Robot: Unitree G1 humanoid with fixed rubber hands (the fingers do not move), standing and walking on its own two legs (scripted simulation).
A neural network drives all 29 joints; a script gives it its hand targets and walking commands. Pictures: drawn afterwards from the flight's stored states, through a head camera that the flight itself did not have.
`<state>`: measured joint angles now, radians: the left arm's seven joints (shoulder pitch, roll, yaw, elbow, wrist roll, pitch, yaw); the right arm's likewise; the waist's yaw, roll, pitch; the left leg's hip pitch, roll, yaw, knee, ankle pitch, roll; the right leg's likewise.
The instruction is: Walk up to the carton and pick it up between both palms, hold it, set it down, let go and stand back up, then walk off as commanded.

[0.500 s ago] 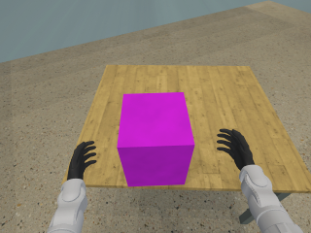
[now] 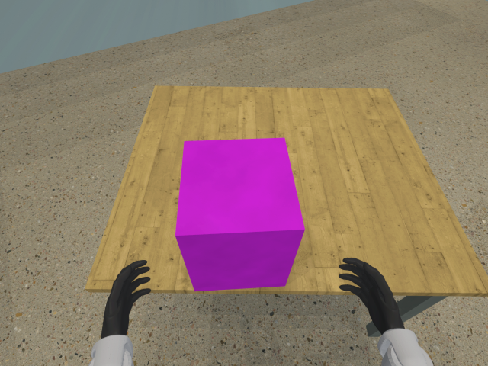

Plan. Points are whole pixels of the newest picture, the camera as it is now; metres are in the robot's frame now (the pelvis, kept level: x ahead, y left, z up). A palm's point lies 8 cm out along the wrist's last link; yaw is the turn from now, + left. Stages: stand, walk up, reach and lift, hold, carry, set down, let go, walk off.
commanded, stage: set down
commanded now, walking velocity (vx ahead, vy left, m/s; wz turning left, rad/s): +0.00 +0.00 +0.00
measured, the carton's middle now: (237, 217) +0.43 +0.03 -0.05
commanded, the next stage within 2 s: let go in 1.74 s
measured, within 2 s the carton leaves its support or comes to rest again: neither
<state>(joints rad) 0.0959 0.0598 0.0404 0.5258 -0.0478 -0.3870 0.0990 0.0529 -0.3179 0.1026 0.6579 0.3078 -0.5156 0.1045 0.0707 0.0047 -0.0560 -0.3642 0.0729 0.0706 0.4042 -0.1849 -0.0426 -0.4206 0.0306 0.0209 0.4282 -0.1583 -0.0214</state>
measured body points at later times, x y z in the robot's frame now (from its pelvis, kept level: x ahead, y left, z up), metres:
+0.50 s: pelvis +0.02 +0.00 +0.00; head +0.06 +0.00 +0.45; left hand +0.18 +0.22 -0.06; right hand +0.21 -0.22 -0.06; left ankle +0.00 +0.15 -0.74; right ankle +0.03 -0.10 -0.74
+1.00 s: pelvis +0.03 +0.01 +0.00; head +0.05 +0.01 +0.45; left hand +0.18 +0.24 -0.08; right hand +0.20 -0.22 -0.07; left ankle +0.00 +0.15 -0.74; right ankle +0.03 -0.10 -0.74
